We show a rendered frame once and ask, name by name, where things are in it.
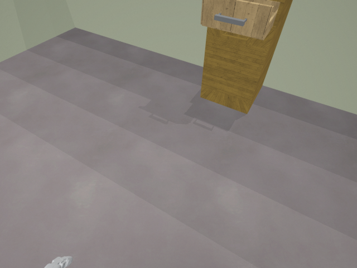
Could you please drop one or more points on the handle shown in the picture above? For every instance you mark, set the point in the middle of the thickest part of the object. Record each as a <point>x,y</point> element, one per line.
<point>234,38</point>
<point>231,20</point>

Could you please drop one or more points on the left robot hand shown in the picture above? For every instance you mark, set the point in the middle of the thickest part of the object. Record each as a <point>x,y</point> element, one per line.
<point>60,262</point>

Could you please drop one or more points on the drawer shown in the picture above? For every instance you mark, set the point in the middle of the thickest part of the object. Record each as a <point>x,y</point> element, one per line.
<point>260,16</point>

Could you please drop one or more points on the cabinet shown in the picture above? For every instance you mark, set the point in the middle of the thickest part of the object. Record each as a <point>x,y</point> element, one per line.
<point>233,73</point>

